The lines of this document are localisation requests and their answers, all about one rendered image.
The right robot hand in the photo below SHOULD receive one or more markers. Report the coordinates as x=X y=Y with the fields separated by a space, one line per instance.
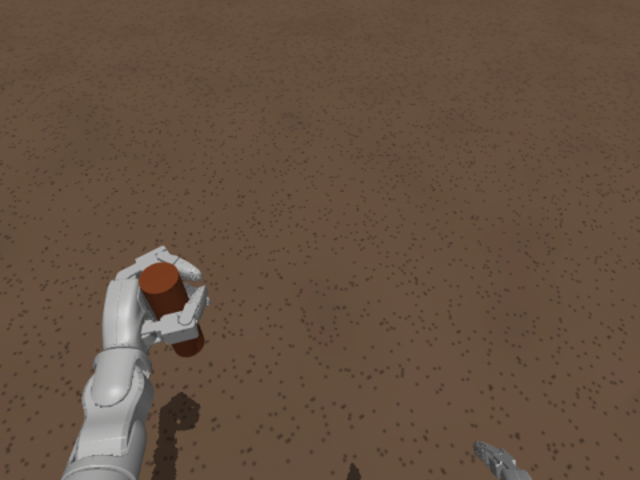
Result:
x=500 y=462

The can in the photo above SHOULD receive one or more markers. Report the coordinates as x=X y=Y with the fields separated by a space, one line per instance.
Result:
x=164 y=290

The left robot arm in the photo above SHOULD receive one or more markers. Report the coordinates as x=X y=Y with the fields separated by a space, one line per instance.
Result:
x=116 y=400

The left robot hand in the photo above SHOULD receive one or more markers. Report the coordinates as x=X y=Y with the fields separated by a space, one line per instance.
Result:
x=129 y=321

